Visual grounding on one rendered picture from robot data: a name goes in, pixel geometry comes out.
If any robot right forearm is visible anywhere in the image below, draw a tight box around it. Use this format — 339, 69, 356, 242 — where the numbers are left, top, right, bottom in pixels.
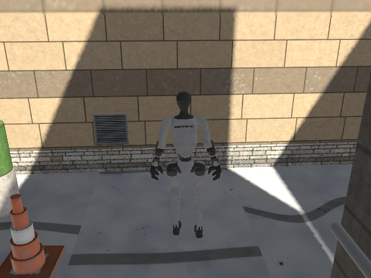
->
207, 140, 220, 166

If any robot left forearm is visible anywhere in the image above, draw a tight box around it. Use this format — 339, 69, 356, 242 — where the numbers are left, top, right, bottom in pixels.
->
152, 141, 163, 167

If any robot left foot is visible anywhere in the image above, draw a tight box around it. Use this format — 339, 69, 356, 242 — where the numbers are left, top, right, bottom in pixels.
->
173, 221, 181, 235

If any robot foot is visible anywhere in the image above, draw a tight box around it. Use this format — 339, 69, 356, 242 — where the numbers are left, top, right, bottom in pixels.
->
173, 221, 181, 235
194, 225, 203, 238

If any robot left upper arm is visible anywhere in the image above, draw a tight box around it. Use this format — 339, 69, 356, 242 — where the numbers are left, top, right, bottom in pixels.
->
157, 117, 172, 149

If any robot left hand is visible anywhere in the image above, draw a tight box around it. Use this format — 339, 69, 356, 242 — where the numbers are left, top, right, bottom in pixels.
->
150, 165, 163, 180

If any robot right hand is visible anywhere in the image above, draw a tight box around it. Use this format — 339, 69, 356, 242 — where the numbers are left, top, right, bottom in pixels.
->
208, 165, 221, 181

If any robot right foot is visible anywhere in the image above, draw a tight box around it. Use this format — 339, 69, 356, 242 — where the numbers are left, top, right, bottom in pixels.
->
194, 225, 203, 238

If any robot right upper arm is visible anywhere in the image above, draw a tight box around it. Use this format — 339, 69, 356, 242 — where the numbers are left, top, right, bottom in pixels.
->
196, 116, 212, 149

